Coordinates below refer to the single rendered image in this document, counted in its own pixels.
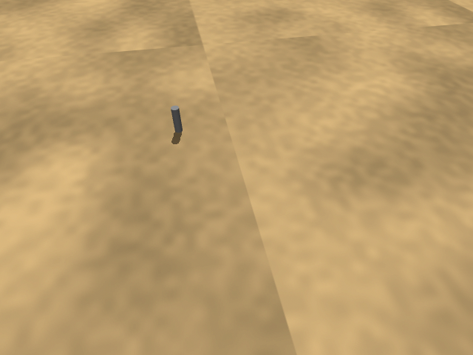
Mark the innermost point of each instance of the can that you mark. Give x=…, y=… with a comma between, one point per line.
x=176, y=119

